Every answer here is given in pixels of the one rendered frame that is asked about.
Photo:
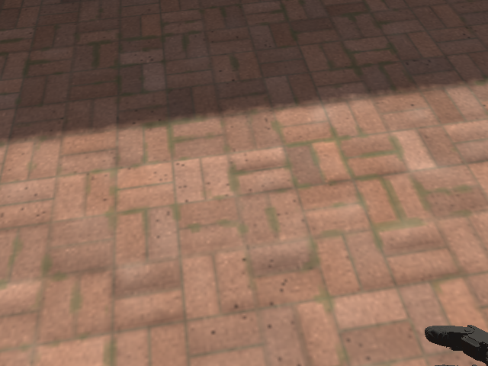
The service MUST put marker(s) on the robot right hand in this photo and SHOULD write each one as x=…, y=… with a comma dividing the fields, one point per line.
x=471, y=340

